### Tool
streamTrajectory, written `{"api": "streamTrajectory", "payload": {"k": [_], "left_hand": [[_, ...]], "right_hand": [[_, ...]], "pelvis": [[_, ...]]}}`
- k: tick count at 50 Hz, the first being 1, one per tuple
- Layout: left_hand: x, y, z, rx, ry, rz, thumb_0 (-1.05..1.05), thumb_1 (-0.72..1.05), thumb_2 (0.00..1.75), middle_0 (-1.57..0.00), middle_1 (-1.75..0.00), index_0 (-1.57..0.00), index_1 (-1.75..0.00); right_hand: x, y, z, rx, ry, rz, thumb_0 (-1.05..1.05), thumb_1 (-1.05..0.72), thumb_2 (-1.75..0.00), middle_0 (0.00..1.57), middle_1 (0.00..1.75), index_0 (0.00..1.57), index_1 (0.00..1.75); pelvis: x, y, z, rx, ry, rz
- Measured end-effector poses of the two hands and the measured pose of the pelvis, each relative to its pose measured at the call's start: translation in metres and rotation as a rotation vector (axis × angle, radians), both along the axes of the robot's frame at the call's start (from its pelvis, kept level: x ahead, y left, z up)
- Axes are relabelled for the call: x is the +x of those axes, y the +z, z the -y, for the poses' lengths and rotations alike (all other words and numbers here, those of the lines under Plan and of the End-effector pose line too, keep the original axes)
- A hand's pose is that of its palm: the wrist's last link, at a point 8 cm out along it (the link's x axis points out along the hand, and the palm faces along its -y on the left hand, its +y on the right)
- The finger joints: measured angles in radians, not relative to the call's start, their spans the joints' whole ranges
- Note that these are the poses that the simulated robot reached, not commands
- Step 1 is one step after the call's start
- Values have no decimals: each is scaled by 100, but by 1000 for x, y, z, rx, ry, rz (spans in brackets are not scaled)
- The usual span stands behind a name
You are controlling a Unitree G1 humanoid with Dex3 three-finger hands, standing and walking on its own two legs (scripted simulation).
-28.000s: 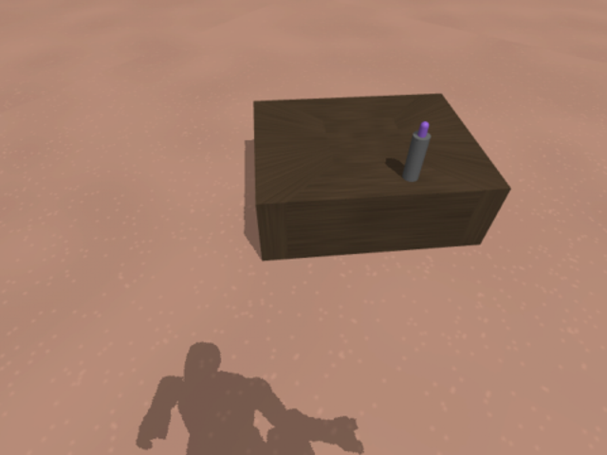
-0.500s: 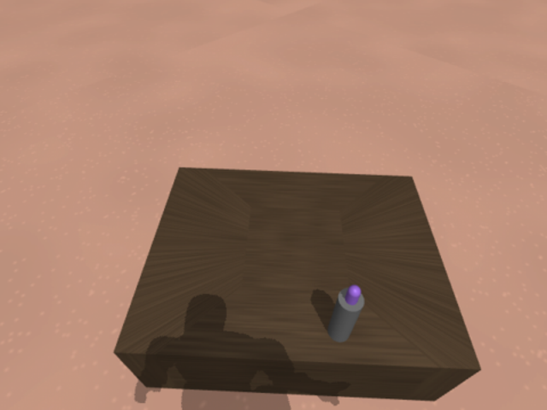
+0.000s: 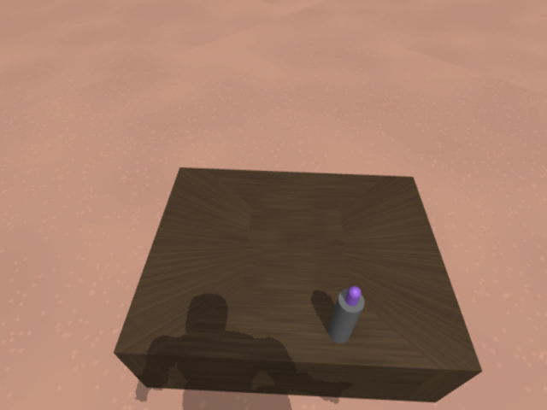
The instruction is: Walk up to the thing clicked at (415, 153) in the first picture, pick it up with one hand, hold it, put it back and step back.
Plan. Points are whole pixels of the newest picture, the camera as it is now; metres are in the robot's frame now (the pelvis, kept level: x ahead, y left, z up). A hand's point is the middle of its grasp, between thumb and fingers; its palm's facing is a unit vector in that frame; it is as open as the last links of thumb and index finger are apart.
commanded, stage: stand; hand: right
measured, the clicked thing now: (346, 312) +0.44 -0.17 -0.33
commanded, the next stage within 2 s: step back in 0.08 s
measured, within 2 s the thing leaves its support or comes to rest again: neither
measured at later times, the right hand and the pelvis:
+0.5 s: hand out of the picture +0.02 -0.24 -0.17, palm faces -0.06 +0.89 -0.45, open 7.4 cm; pelvis -0.06 +0.04 -0.04, yaw +2 degrees
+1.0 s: hand out of the picture -0.07 -0.24 -0.17, palm faces +0.03 +0.92 -0.39, open 7.4 cm; pelvis -0.18 +0.03 -0.03, yaw -3 degrees
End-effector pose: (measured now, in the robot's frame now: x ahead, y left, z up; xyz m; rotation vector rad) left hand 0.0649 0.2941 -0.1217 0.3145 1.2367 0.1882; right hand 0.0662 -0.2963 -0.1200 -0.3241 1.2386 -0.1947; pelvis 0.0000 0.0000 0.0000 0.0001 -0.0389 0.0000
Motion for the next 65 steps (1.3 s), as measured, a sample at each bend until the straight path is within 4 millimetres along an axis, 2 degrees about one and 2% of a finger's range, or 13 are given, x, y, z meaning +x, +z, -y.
{"api": "streamTrajectory", "payload": {"k": [6, 12, 17, 21, 25, 30, 39, 43, 47, 50, 55, 60, 65], "left_hand": [[-1, 0, -2, 1, 19, 9, 0, 90, 89, -20, -30, -21, -30], [-7, -6, -14, 27, 38, 26, 0, 90, 89, -20, -30, -21, -30], [-14, -13, -24, 35, 27, 46, 0, 90, 89, -20, -30, -21, -30], [-15, -20, -38, 30, 1, 67, 0, 90, 89, -20, -30, -21, -30], [-9, -33, -56, 14, -6, 107, 0, 90, 89, -21, -30, -21, -30], [-15, -29, -63, 5, -10, 111, 0, 90, 89, -20, -30, -21, -30], [-63, -23, -67, 15, -54, 38, 0, 90, 89, -20, -30, -21, -30], [-85, -20, -63, 32, -69, 32, 0, 90, 89, -20, -30, -21, -30], [-109, -15, -54, 46, -74, 51, 0, 90, 89, -20, -30, -21, -30], [-136, -9, -44, 59, -65, 59, 0, 90, 89, -20, -30, -21, -30], [-178, 7, -36, 69, -33, 58, 0, 90, 89, -20, -30, -21, -30], [-194, 12, -37, 81, -25, 105, 0, 90, 89, -21, -30, -21, -31], [-210, 2, -47, 68, -20, 166, 0, 90, 89, -21, -30, -21, -31]], "right_hand": [[2, -1, 1, 1, 1, 4, 0, -90, -90, 20, 30, 20, 30], [1, -5, 8, -19, 9, 22, 0, -90, -90, 20, 30, 20, 30], [-8, -9, 10, -49, 22, 29, 0, -90, -90, 20, 30, 20, 30], [-26, -8, 2, -71, 16, 18, 0, -90, -90, 20, 30, 20, 30], [-54, -7, -13, -109, 29, -10, 0, -90, -90, 20, 30, 20, 30], [-88, 5, -34, -106, 15, -55, 0, -90, -90, 20, 30, 20, 30], [-105, 10, -47, -90, -11, 54, 0, -90, -90, 21, 30, 20, 30], [-116, 5, -41, -75, -5, 99, 0, -90, -90, 21, 30, 21, 30], [-132, -4, -26, -59, -1, 131, 0, -90, -90, 21, 30, 21, 30], [-147, -12, -12, -48, -14, 138, 0, -90, -90, 21, 30, 20, 30], [-179, -8, -3, -40, -12, 98, 0, -90, -90, 20, 30, 20, 30], [-216, -9, 1, -63, 22, 31, 0, -90, -90, 20, 30, 20, 30], [-245, -12, -9, -85, 65, -18, 0, -90, -90, 20, 30, 20, 30]], "pelvis": [[-3, -2, 0, -4, 2, -2], [-25, -11, -1, -14, 9, -4], [-43, -22, -9, -21, 22, 4], [-53, -28, -24, -11, 25, -1], [-64, -36, -42, -13, 35, -16], [-82, -24, -51, -26, 26, -17], [-115, -17, -57, -24, -34, -13], [-137, -21, -51, -20, -56, -7], [-159, -28, -40, -8, -73, -4], [-176, -30, -31, -25, -58, 6], [-198, -19, -25, 19, -46, 2], [-224, -17, -25, 18, -7, -11], [-256, -25, -34, 4, 41, -14]]}}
